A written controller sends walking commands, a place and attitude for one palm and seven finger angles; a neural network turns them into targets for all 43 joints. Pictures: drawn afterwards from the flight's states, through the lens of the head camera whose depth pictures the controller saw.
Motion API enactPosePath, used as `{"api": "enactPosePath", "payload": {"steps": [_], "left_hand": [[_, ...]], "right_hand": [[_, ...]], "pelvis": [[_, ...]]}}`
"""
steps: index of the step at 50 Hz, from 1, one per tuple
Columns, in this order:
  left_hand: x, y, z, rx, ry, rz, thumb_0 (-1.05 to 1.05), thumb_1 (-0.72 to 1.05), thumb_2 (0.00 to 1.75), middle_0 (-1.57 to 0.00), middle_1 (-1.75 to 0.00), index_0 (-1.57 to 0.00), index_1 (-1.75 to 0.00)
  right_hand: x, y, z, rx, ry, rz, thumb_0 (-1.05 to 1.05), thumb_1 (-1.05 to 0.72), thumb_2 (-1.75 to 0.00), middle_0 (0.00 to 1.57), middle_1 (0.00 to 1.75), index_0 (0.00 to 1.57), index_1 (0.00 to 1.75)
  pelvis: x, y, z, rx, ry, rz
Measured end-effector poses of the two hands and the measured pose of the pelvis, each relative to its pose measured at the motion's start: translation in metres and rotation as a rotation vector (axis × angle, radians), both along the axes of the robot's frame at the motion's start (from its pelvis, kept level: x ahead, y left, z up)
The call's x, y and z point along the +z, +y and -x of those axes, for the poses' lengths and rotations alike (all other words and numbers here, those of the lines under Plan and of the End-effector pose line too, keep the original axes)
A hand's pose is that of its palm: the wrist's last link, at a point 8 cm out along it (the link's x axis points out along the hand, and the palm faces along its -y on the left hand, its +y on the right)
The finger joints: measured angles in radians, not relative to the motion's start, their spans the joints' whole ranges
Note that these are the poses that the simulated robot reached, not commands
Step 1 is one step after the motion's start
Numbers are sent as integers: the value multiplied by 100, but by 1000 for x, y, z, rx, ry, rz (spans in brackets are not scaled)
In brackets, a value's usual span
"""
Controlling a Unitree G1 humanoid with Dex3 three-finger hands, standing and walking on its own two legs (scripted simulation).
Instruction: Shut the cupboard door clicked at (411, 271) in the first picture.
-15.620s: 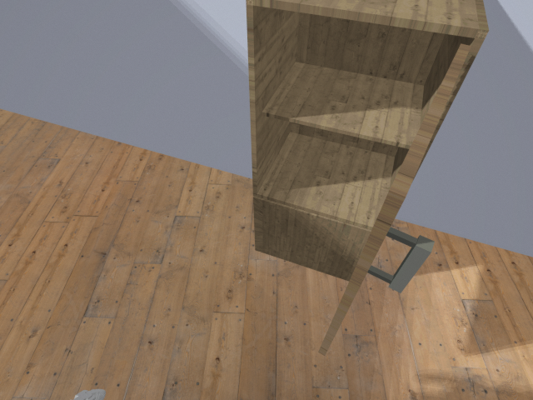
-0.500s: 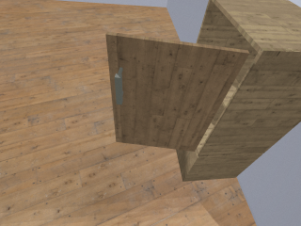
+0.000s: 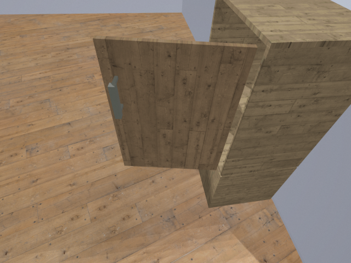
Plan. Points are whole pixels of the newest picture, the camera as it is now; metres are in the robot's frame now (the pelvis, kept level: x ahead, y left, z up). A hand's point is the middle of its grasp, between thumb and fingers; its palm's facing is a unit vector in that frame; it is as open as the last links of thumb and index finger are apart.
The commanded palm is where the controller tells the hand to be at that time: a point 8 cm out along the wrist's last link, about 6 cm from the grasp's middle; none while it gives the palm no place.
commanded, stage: come to a stop and stand still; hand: left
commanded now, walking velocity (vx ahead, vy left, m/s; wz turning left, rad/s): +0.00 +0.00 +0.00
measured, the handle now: (117, 97) +0.56 +0.20 +0.06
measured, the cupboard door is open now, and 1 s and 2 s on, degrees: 79 79 79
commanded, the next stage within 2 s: look again from close up in 0.04 s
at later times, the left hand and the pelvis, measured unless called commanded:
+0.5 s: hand out of the picture -0.04 +0.19 -0.17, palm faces +0.03 -0.98 -0.17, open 7.4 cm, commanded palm none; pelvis -0.02 +0.02 +0.01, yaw +0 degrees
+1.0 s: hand out of the picture -0.08 +0.20 -0.17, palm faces +0.07 -0.99 -0.15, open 7.4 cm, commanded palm none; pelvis -0.02 +0.04 +0.01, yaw +0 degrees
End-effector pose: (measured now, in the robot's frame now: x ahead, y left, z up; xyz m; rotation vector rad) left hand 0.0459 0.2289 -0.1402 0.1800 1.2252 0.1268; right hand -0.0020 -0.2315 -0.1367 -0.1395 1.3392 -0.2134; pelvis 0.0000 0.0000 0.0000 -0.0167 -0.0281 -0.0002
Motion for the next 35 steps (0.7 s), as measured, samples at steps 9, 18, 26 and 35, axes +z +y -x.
{"api": "enactPosePath", "payload": {"steps": [9,18,26,35], "left_hand": [[3,2,20,16,8,3,0,91,90,-20,-30,-20,-30],[0,8,64,49,103,21,0,90,90,-20,-30,-20,-30],[-3,15,99,68,189,38,0,90,90,-19,-30,-20,-30],[-4,23,116,77,227,51,0,90,90,-19,-30,-20,-30]], "right_hand": [[6,2,-25,43,-73,-5,1,-91,-90,20,30,20,30],[12,10,-30,73,-77,5,1,-91,-90,20,30,20,30],[13,24,-13,65,-27,3,1,-91,-90,20,30,20,30],[10,44,15,41,37,-11,1,-91,-90,20,30,20,30]], "pelvis": [[4,1,8,3,-14,-2],[8,11,15,6,-15,0],[10,24,19,7,-15,1],[10,38,25,10,-10,-1]]}}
